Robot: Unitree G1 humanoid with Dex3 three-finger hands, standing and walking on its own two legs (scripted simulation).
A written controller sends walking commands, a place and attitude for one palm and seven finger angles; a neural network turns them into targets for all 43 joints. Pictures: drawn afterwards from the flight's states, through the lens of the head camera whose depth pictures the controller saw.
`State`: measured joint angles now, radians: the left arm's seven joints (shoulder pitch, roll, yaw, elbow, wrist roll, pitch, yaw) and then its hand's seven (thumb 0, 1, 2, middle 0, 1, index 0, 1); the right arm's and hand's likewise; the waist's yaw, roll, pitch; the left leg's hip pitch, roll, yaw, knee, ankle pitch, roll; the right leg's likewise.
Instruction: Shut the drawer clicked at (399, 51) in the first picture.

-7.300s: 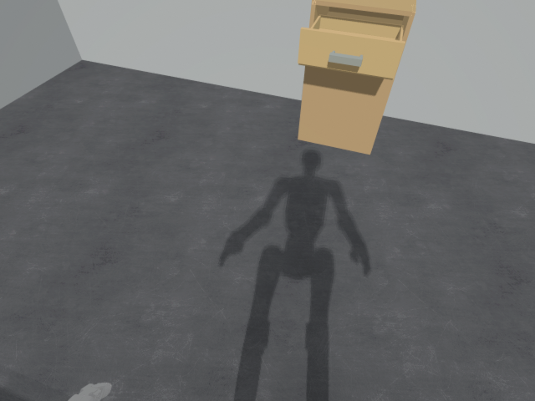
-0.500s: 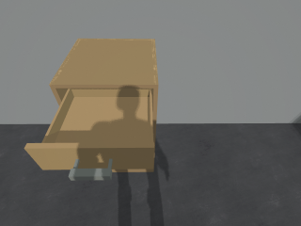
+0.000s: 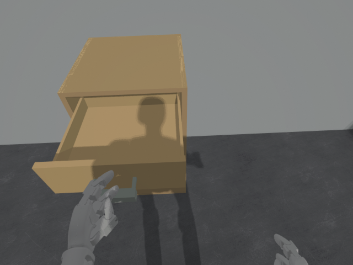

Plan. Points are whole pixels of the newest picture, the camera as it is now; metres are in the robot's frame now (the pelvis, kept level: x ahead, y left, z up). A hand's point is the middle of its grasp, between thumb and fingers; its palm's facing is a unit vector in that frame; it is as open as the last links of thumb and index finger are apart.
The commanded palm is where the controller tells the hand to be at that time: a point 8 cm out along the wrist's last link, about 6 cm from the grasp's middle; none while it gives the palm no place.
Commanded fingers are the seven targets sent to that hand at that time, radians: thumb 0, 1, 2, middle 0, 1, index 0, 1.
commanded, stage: raise the hand and make a fist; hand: left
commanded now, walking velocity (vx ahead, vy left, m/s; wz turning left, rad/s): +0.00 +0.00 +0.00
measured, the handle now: (113, 188) +0.34 +0.19 -0.06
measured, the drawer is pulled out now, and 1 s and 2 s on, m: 0.29 0.29 0.29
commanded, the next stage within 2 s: bring the fist close to the handle in 1.64 s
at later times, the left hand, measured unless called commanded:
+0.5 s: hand (140, 253) +0.17 +0.08 -0.01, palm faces -0.18 -0.98 +0.01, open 4.2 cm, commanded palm +0.13 +0.19 +0.00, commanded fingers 0.00 0.90 0.90 -0.98 -1.14 -0.98 -1.14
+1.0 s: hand (103, 247) +0.17 +0.15 +0.03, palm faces +0.09 -1.00 +0.00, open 3.1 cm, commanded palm +0.12 +0.19 +0.03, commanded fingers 0.00 0.90 0.90 -1.40 -1.60 -1.40 -1.60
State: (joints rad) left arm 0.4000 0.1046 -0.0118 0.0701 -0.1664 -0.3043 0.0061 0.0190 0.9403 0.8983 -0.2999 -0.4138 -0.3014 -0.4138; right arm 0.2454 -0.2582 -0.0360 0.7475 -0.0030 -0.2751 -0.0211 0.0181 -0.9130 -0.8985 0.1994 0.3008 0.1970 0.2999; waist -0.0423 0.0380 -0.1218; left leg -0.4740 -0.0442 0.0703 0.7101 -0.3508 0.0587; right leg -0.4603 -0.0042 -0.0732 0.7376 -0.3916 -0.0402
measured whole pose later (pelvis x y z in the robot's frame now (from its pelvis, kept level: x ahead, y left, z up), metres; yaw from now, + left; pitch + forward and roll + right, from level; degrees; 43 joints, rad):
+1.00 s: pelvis -0.01 +0.00 -0.04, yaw +1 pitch +12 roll -2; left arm 0.62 0.15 -0.01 -0.26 -0.18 -0.40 -0.06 0.02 0.90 0.90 -1.29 -1.48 -1.29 -1.48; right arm 0.21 -0.21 -0.01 0.46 0.02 -0.19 -0.03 0.01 -0.90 -0.90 0.20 0.30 0.19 0.30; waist 0.00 0.03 -0.15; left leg -0.77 -0.01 0.03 1.04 -0.48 0.05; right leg -0.71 0.02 -0.12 1.00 -0.50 -0.06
